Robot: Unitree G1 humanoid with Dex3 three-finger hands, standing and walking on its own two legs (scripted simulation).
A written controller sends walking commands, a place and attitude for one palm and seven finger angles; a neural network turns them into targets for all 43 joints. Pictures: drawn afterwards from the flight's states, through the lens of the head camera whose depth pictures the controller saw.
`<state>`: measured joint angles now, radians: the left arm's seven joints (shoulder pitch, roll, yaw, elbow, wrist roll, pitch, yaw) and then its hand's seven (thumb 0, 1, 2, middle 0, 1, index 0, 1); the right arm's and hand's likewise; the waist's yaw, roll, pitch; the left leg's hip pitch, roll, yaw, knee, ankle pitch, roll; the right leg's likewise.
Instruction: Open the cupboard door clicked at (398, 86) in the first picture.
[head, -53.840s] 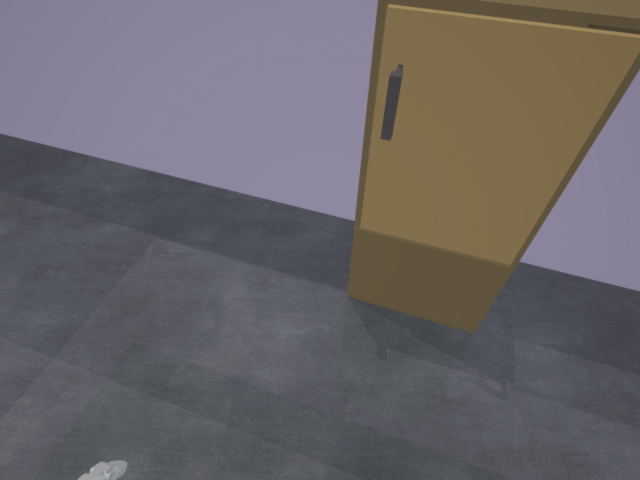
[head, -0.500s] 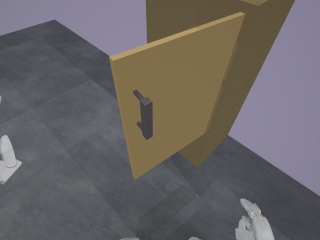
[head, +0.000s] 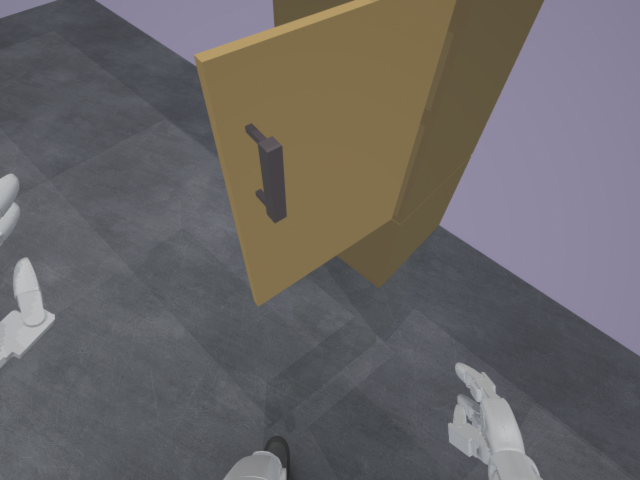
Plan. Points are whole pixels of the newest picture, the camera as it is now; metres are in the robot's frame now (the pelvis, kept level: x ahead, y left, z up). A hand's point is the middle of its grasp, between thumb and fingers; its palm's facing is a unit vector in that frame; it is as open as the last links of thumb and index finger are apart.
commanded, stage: step back with the hand held close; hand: left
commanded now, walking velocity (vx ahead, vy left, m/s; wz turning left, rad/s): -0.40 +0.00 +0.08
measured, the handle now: (265, 175) +0.49 +0.13 +0.07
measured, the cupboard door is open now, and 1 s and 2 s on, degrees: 81 81 81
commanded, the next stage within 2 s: stop stepping back and stand still in 0.14 s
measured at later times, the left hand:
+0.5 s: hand out of the picture +0.04 +0.23 +0.17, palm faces +0.43 -0.74 -0.52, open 7.5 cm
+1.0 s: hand out of the picture -0.01 +0.23 +0.17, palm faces +0.51 -0.72 -0.47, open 7.5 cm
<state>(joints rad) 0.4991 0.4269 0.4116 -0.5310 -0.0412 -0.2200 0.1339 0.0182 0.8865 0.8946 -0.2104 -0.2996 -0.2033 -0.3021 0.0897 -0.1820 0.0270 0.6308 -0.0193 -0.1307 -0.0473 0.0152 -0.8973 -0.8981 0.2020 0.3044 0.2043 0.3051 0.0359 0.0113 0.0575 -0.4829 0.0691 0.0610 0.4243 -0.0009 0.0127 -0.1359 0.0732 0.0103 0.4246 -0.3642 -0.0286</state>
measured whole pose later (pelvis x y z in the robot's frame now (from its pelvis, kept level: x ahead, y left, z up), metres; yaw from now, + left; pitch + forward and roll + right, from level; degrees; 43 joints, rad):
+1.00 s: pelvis -0.18 -0.04 +0.00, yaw +6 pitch -2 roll +1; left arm 0.53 0.39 0.40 -0.43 -0.01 -0.23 0.14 0.02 0.88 0.89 -0.21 -0.30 -0.21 -0.30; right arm 0.27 -0.20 0.01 0.70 -0.01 -0.14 -0.07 0.02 -0.90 -0.90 0.20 0.30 0.20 0.30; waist 0.00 -0.01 -0.01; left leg -0.41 0.03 0.04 0.93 -0.37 0.00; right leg -0.25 0.01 -0.09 0.55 -0.28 -0.07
